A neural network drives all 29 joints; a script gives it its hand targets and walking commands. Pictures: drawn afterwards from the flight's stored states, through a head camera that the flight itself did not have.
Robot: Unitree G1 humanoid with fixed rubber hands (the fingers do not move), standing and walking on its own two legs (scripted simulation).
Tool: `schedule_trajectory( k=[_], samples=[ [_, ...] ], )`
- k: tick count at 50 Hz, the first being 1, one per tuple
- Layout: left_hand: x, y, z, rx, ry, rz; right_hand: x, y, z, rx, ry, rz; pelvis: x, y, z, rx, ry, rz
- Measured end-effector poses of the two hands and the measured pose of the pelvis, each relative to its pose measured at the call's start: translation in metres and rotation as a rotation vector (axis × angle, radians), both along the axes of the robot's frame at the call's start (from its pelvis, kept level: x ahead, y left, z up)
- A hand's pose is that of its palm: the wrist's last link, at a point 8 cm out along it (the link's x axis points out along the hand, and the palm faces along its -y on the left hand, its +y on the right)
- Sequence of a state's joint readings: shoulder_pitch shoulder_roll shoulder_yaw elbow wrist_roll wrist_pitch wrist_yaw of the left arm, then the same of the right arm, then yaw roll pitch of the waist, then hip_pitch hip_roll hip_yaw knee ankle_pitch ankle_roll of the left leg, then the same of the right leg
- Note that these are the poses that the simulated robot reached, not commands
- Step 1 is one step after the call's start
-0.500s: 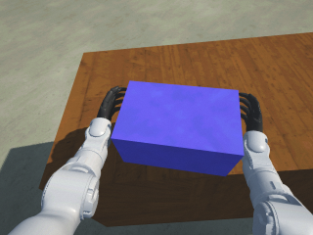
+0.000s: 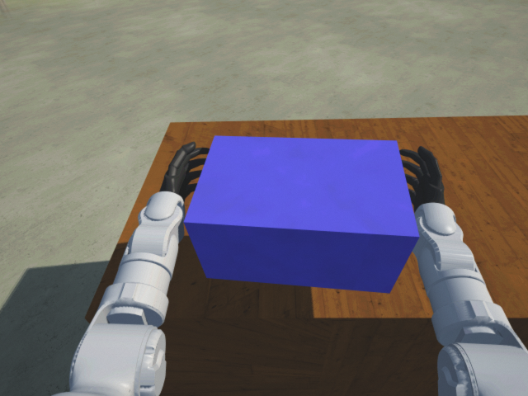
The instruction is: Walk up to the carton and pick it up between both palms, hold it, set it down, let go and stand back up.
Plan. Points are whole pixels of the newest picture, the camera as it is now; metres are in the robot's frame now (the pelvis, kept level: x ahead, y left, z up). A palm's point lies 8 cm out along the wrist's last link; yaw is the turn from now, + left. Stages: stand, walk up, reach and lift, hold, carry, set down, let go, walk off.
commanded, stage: reach and lift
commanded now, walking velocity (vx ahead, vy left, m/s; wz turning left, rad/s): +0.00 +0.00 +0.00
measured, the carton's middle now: (298, 211) +0.38 -0.07 +0.10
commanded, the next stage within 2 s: hold in 1.36 s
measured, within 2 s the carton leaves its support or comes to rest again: neither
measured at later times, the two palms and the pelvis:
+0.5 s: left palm (154, 205) +0.38 +0.15 +0.15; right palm (414, 197) +0.35 -0.23 +0.14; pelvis -0.01 +0.00 +0.00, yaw +0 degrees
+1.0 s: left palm (136, 214) +0.36 +0.17 +0.16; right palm (402, 191) +0.35 -0.21 +0.15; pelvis +0.00 +0.00 +0.00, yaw +1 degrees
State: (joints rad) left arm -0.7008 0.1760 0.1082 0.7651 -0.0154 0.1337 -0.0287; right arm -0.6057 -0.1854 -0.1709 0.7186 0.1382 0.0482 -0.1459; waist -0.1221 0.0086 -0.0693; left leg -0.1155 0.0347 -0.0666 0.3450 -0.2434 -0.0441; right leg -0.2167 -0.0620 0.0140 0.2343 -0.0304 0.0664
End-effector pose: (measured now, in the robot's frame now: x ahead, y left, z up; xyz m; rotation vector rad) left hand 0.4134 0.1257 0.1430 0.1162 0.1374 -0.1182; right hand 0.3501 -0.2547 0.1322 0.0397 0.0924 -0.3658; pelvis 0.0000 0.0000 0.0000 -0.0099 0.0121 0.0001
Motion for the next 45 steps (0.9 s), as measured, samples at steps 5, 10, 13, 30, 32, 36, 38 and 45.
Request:
schedule_trajectory(
  k=[5,10,13,30,32,36,38,45],
  samples=[
    [-0.011,-0.001,0.001,-0.016,0.024,0.015,-0.008,-0.001,-0.003,0.003,0.019,0.016,-0.003,0.0,0.0,0.003,-0.031,-0.007],
    [-0.022,0.002,0.0,-0.021,0.04,0.035,-0.011,0.002,-0.006,-0.002,0.035,0.037,-0.007,-0.001,0.0,0.006,-0.045,-0.012],
    [-0.027,0.006,0.001,-0.023,0.04,0.051,-0.011,0.005,-0.005,-0.001,0.035,0.053,-0.008,-0.002,0.0,0.009,-0.046,-0.01],
    [-0.043,0.032,0.01,-0.055,0.037,0.126,0.002,0.027,0.014,-0.02,0.033,0.124,-0.004,-0.004,0.001,0.001,-0.067,0.016],
    [-0.045,0.033,0.009,-0.06,0.042,0.13,0.001,0.029,0.014,-0.021,0.037,0.128,-0.002,-0.003,0.001,-0.002,-0.073,0.019],
    [-0.049,0.036,0.006,-0.068,0.048,0.136,-0.001,0.031,0.014,-0.023,0.042,0.133,0.0,-0.002,0.001,-0.006,-0.079,0.022],
    [-0.051,0.037,0.006,-0.07,0.049,0.138,-0.002,0.033,0.014,-0.023,0.043,0.135,0.001,-0.001,0.0,-0.008,-0.081,0.022],
    [-0.055,0.042,0.008,-0.073,0.046,0.156,-0.001,0.037,0.015,-0.019,0.041,0.152,0.003,0.002,0.0,-0.01,-0.076,0.018]
  ],
)
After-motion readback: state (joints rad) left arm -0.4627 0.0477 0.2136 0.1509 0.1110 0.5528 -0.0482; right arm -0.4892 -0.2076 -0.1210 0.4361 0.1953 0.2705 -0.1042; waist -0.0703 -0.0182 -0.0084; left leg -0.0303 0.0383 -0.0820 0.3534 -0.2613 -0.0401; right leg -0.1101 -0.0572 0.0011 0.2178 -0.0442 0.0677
